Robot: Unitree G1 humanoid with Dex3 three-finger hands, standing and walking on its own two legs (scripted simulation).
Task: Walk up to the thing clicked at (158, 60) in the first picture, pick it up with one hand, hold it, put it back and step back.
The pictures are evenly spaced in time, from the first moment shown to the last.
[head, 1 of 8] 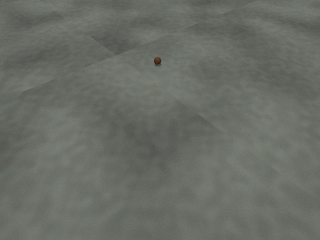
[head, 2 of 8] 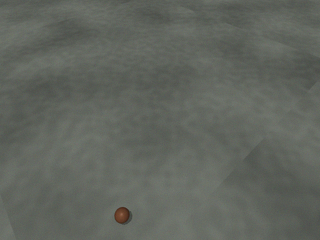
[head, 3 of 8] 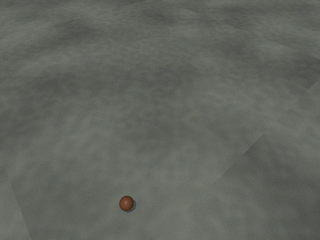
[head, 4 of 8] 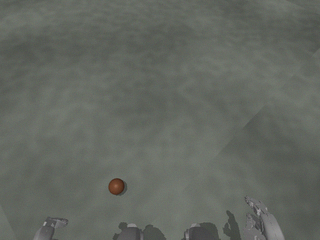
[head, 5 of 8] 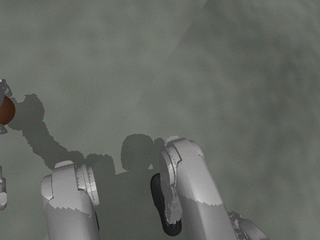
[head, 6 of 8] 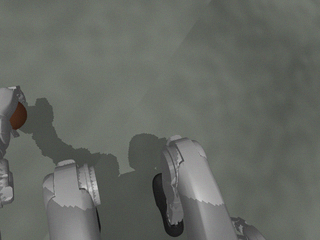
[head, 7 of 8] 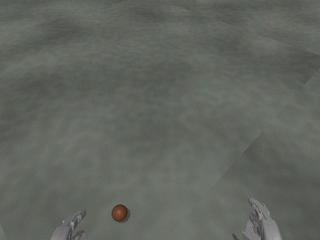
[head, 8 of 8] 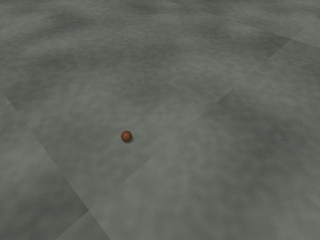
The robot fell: no
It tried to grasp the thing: yes
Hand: left
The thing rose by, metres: 0.69
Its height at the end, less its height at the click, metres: +0.00
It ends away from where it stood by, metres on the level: 0.00
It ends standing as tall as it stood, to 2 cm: yes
